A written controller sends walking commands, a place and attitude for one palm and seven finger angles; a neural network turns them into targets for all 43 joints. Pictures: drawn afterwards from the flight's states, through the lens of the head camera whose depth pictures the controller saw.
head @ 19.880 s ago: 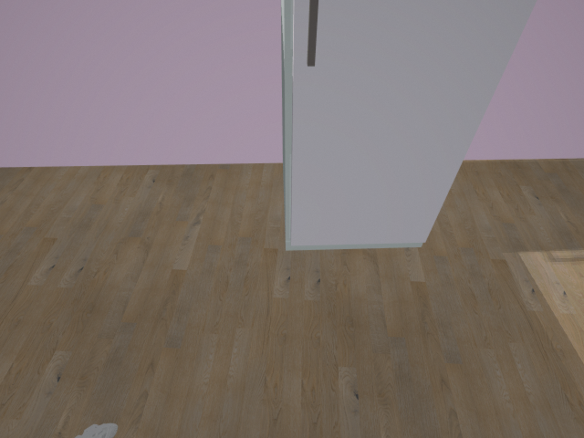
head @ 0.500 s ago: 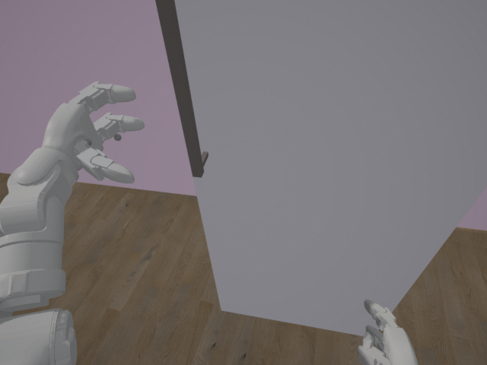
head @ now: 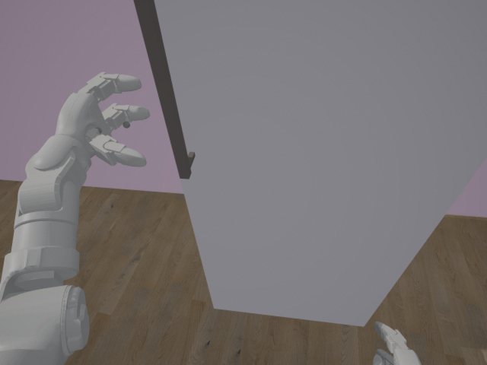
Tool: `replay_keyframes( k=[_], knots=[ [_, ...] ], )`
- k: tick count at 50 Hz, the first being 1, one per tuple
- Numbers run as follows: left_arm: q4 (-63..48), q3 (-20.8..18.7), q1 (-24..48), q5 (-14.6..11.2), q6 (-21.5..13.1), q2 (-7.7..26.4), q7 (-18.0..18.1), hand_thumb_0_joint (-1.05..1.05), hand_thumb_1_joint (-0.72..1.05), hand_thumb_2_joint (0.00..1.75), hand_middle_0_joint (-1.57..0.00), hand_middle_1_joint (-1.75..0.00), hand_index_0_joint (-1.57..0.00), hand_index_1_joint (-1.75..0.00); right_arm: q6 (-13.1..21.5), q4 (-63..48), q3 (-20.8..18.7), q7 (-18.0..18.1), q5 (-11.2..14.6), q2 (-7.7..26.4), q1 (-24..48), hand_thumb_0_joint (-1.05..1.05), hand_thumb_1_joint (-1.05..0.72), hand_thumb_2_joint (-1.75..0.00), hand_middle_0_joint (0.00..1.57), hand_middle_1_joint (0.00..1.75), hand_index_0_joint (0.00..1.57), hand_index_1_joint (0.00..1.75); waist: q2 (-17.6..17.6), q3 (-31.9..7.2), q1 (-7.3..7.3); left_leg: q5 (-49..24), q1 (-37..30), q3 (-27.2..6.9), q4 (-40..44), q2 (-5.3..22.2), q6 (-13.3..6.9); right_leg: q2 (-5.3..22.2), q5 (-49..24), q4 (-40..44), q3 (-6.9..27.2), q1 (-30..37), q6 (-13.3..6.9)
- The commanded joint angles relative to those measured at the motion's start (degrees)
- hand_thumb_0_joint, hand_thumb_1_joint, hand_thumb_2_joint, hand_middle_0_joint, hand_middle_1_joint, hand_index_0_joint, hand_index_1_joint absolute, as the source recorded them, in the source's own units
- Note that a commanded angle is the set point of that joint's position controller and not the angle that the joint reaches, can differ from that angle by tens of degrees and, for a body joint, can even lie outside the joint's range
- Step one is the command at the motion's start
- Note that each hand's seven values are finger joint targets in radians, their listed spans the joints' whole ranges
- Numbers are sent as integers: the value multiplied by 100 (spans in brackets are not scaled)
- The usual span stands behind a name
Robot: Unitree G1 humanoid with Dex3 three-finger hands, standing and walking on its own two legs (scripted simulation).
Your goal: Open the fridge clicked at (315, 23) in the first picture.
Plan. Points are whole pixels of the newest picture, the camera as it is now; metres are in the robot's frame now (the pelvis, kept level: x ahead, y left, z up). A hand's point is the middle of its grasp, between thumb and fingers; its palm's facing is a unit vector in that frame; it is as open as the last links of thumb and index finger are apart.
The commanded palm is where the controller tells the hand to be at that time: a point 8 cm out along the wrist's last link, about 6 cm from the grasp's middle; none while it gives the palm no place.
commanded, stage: move the hooked fingers beside the handle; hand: left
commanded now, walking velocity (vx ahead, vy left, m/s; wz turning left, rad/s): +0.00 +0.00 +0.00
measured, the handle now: (171, 90) +0.45 +0.13 +0.26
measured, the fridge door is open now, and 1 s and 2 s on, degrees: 0 0 0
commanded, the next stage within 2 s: feel for the door with the fingertips in 0.78 s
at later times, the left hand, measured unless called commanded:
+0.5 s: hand (127, 127) +0.39 +0.19 +0.23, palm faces -0.06 -1.00 -0.04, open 14.0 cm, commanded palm +0.36 +0.24 +0.23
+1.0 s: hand (124, 133) +0.38 +0.19 +0.23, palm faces -0.06 -1.00 -0.05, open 14.0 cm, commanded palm +0.35 +0.23 +0.23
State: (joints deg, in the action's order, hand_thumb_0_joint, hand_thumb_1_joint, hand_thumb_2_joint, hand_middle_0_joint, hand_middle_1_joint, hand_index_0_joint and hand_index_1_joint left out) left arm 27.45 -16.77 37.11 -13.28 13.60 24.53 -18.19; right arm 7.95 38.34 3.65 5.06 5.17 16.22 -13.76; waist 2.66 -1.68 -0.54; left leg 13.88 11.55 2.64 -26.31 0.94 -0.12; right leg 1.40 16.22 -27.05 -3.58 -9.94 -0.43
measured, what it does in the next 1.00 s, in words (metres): stands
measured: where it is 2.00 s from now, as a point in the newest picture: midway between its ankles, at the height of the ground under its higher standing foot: outside the picture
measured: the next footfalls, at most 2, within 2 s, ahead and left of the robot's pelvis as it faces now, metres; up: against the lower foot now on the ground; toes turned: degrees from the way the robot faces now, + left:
none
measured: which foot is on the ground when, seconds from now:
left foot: down 0.00-1.00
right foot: down 0.00-1.00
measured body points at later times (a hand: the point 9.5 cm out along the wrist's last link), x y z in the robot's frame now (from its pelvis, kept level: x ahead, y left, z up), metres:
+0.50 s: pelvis +0.00 +0.00 +0.00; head -0.02 -0.02 +0.45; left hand +0.38 +0.24 +0.24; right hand +0.18 -0.23 -0.08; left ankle +0.00 +0.12 -0.74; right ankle -0.02 -0.11 -0.74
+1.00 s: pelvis +0.00 +0.00 +0.00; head -0.02 -0.02 +0.45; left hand +0.37 +0.24 +0.23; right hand +0.17 -0.24 -0.09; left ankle +0.00 +0.12 -0.74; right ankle -0.02 -0.11 -0.74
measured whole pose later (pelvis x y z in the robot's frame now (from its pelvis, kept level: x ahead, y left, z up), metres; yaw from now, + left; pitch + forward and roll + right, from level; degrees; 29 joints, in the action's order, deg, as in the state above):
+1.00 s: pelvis +0.00 +0.00 +0.00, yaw +1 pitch -2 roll +0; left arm 20.3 -14.9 33.2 -14.1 15.9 22.4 -16.7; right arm 6.5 37.7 3.6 5.3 5.5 16.1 -12.9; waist 2.7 -1.7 0.7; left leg 14.1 10.7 2.1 -26.5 0.7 -0.2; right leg 1.6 16.4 -26.8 -4.0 -8.7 -0.3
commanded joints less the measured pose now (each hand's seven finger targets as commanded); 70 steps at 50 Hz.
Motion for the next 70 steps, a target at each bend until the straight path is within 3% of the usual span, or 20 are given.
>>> replay_keyframes(
  k=[1,3,7,11,15,22,24,26,33,36,40,41,43,49,52,54,60,61,62,70],
  knots=[
    [-1351,-554,2142,-80,-362,1489,87,0,-50,30,-30,-120,-30,-120,286,-982,-280,18,-19,669,644,0,-90,-90,20,30,20,30,-308,-1636,172,-1740,-935,-297,143,-22,-242,-5,-2191,263,87,217,-101],
    [-1489,-750,2043,-104,-318,1627,100,0,-50,30,-30,-120,-30,-120,257,-1041,-276,11,-12,648,706,0,-90,-90,20,30,20,30,-245,-1606,204,-1671,-876,-266,167,-38,-243,-5,-2204,267,108,238,-87],
    [-1809,-511,2212,-72,-250,1423,123,0,-50,30,-30,-120,-30,-120,222,-1092,-262,39,9,614,776,0,-90,-90,20,30,20,30,1,-1521,133,-1547,-989,-246,185,-26,-247,-17,-1975,316,115,86,-92],
    [-1915,-502,2120,-132,-216,1391,99,0,-50,30,-30,-120,-30,-120,225,-1059,-249,63,-9,624,788,0,-90,-90,20,30,20,30,-250,-1558,116,-1669,-1055,-283,141,-24,-248,-24,-2102,313,95,136,-87],
    [-1713,-33,2660,-127,-111,955,112,0,-50,30,-30,-120,-30,-120,228,-960,-217,129,28,584,810,0,-90,-90,20,30,20,30,46,-1253,-62,-1199,-1059,-320,190,-47,-231,-46,-1583,383,84,-264,-87],
    [-1717,-155,2607,-108,-191,1026,233,0,-50,30,-30,-120,-30,-120,198,-956,-200,86,-12,555,836,0,-90,-90,20,30,20,30,-3,-1554,38,-1506,-1095,-357,167,-59,-216,-15,-1889,325,79,13,-120],
    [-1428,-345,2310,-124,-133,1162,234,0,-50,30,-30,-120,-30,-120,167,-956,-212,83,-10,574,832,0,-90,-90,20,30,20,30,-379,-1510,93,-1467,-974,-343,178,-49,-228,-31,-1917,311,68,63,-97],
    [-1152,-391,2248,-80,-98,1317,245,0,-50,30,-30,-120,-30,-120,92,-909,-212,83,-4,621,792,0,-90,-90,20,30,20,30,-379,-1250,94,-1255,-790,-304,211,-40,-229,-7,-1713,386,96,-5,-85],
    [-1946,-524,2470,-102,-330,1444,182,0,-50,30,-30,-120,-30,-120,136,-1104,-222,72,-16,559,848,0,-90,-90,20,30,20,30,-42,-1806,105,-1667,-1144,-299,147,-51,-247,-19,-2145,310,125,261,-108],
    [-1681,-433,2175,-138,-255,1333,86,0,-50,30,-30,-120,-30,-120,134,-1043,-226,73,-4,598,797,0,-90,-90,20,30,20,30,-274,-1542,95,-1611,-1018,-287,158,-32,-247,-29,-2106,348,91,192,-95],
    [-1660,-251,2264,-158,-99,1141,56,0,-50,30,-30,-120,-30,-120,146,-1054,-223,83,33,598,827,0,-90,-90,20,30,20,30,-65,-1248,28,-1304,-902,-308,200,-56,-230,-32,-1776,382,76,-68,-91],
    [-1643,-381,2115,-148,-103,1292,80,0,-50,30,-30,-120,-30,-120,143,-1035,-252,85,20,632,809,0,-90,-90,20,30,20,30,-224,-1330,73,-1346,-923,-298,175,-38,-249,-28,-1785,406,94,2,-89],
    [-1990,-385,2249,-154,-138,1298,80,0,-50,30,-30,-120,-30,-120,163,-1098,-240,86,23,603,852,0,-90,-90,20,30,20,30,10,-1561,84,-1466,-1032,-305,166,-68,-246,-23,-1894,355,103,95,-101],
    [-1978,77,2454,-227,-107,663,189,0,-50,30,-30,-120,-30,-120,217,-989,-205,88,20,540,905,0,-90,-90,20,30,20,30,-64,-1318,-7,-1225,-1080,-379,199,-51,-224,-63,-1561,376,44,-185,-104],
    [-2175,-142,2291,-154,-59,869,369,0,-50,30,-30,-120,-30,-120,180,-1007,-218,58,-11,551,954,0,-90,-90,20,30,20,30,-130,-1513,105,-1351,-1052,-339,202,-57,-231,-37,-1687,355,76,15,-98],
    [-2367,117,2331,-125,-21,498,469,0,-50,30,-30,-120,-30,-120,170,-1038,-204,27,-10,486,1016,0,-90,-90,20,30,20,30,-58,-1536,87,-1491,-1118,-357,181,-52,-205,-42,-1796,274,37,-3,-113],
    [-2430,64,2293,-72,168,424,788,0,-50,30,-30,-120,-30,-120,33,-1051,-178,-1,-46,440,1113,0,-90,-90,20,30,20,30,-311,-1455,130,-1307,-997,-322,216,-52,-216,-50,-1670,307,63,33,-87],
    [-2453,-150,2039,-26,155,666,852,0,-50,30,-30,-120,-30,-120,-5,-1053,-206,-9,-54,465,1126,0,-90,-90,20,30,20,30,-420,-1519,208,-1401,-995,-314,206,-23,-220,-44,-1734,310,78,155,-87],
    [-2709,16,2086,-24,150,437,870,0,-50,30,-30,-120,-30,-120,-21,-1130,-176,-19,-60,417,1199,0,-90,-90,20,30,20,30,-209,-1622,205,-1501,-1030,-276,207,-61,-227,-25,-1890,275,100,234,-91],
    [-2186,363,2697,7,225,209,863,0,-50,30,-30,-120,-30,-120,-104,-977,-162,68,-22,403,1152,0,-90,-90,20,30,20,30,-222,-1250,-18,-1081,-1031,-272,215,-70,-245,-63,-1497,427,118,-119,-70]
  ],
)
